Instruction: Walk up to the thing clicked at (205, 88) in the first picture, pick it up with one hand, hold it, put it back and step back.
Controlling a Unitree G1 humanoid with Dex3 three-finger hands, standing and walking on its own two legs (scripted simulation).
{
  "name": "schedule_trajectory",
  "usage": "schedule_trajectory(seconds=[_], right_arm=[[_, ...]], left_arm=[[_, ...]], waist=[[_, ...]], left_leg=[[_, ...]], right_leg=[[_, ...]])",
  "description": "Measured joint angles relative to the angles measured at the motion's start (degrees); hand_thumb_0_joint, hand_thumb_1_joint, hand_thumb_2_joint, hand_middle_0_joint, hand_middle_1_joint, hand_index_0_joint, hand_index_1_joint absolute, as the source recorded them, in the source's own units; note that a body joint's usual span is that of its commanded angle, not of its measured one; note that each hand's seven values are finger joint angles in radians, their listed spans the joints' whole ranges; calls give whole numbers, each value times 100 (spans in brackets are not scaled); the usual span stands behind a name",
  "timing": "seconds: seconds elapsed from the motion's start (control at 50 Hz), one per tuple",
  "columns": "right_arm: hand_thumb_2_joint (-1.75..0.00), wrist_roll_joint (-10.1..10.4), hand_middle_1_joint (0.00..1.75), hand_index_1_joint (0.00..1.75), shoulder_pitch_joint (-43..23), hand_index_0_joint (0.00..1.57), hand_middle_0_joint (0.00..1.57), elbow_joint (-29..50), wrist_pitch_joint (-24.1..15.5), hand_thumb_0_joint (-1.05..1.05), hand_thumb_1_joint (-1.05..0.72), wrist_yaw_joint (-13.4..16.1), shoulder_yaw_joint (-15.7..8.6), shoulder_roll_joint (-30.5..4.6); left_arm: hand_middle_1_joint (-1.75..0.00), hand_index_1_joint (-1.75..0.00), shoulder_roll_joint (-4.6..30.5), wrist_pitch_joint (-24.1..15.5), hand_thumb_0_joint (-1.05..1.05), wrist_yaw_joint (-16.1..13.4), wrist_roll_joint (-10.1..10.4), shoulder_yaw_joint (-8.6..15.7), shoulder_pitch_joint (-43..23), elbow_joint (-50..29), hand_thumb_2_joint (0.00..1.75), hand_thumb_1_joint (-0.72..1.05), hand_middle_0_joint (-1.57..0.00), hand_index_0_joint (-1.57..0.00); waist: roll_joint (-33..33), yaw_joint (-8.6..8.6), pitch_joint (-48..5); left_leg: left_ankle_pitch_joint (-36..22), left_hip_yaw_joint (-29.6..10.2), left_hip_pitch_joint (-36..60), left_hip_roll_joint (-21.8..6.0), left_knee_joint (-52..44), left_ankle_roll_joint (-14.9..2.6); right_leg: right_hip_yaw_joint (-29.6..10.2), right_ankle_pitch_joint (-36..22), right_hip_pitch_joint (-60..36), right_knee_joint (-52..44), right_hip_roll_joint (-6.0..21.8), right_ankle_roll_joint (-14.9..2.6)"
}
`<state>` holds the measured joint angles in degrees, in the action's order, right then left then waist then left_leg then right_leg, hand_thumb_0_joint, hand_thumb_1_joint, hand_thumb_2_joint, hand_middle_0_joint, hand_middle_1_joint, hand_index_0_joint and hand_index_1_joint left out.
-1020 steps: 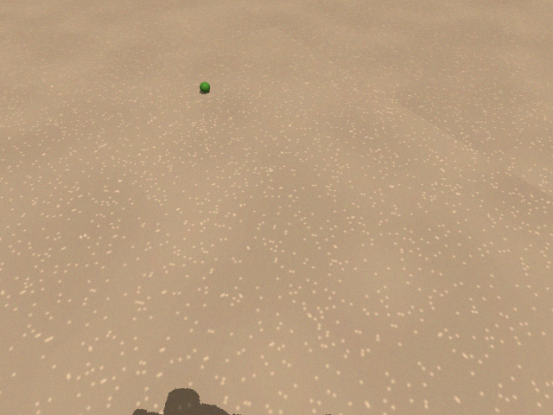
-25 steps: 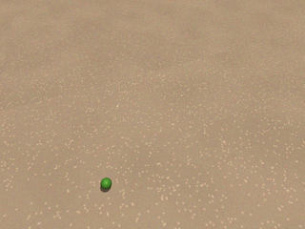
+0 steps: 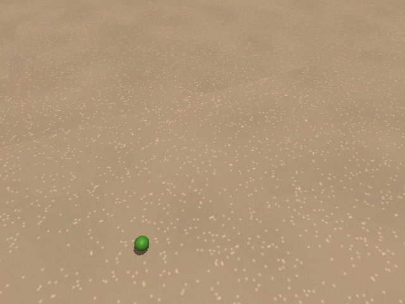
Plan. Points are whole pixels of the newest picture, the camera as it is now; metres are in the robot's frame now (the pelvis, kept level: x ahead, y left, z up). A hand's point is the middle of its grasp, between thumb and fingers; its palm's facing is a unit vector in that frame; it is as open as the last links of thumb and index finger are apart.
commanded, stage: stand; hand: left
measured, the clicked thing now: (141, 243) +0.50 +0.33 -0.75
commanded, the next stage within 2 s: walk up in 0.88 s
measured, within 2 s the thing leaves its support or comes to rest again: neither
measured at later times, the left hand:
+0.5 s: hand out of the picture +0.07 +0.25 -0.16, palm faces -0.02 -0.94 -0.34, open 7.3 cm
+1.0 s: hand out of the picture +0.06 +0.28 -0.15, palm faces +0.03 -0.91 -0.40, open 7.3 cm
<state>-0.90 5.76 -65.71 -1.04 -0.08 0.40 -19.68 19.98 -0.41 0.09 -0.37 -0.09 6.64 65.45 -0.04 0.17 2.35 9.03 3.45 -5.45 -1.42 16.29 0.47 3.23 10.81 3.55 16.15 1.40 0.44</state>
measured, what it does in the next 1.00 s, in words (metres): stands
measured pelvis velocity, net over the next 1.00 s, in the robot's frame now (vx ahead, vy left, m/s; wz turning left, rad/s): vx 0.00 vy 0.01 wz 0.01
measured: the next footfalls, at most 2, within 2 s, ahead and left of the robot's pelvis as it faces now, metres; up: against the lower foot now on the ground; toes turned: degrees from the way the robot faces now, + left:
left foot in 1.20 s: +0.10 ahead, +0.23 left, +0.00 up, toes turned +1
right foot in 1.54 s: +0.11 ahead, -0.05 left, +0.00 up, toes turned +0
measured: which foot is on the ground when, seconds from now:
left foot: down 0.00-0.90, up 0.92-1.00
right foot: down 0.00-1.00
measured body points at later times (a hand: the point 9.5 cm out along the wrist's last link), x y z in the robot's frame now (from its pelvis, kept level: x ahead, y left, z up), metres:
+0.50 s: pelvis +0.00 +0.00 +0.00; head +0.01 +0.00 +0.45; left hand +0.08 +0.30 -0.13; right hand +0.08 -0.30 -0.13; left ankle +0.00 +0.12 -0.75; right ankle -0.02 -0.12 -0.75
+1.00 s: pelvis +0.00 +0.01 -0.01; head +0.02 +0.01 +0.44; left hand +0.06 +0.33 -0.13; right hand +0.09 -0.30 -0.14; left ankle -0.01 +0.14 -0.71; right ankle -0.02 -0.12 -0.75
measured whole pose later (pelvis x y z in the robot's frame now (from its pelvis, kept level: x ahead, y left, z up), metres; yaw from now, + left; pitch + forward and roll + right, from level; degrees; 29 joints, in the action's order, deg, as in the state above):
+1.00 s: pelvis +0.00 +0.01 -0.01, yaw +1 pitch -2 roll -1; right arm -3.7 8.8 -58.8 3.4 -3.4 -3.6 -23.1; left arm 19.8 -3.0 -1.7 -1.5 2.6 11.2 60.2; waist 2.8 -0.7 3.1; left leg 23.3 -2.4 -18.4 -0.9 46.6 -0.6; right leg 4.0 13.9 4.9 20.5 1.4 -0.1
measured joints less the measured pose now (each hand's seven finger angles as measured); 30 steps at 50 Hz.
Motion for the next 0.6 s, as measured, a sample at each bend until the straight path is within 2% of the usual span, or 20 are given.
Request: schedule_trajectory(seconds=[0.6], right_arm=[[-90, -2, 30, 30, 23, 21, 20, 17, 0, 1, -90, 11, -3, -5]], left_arm=[[-30, -30, 5, 4, 0, -7, -7, -1, -6, -34, 90, 91, -20, -21]], waist=[[1, -1, -17]], left_leg=[[23, 2, 22, 6, -9, -4]], right_leg=[[-4, 17, -25, -16, 5, 6]])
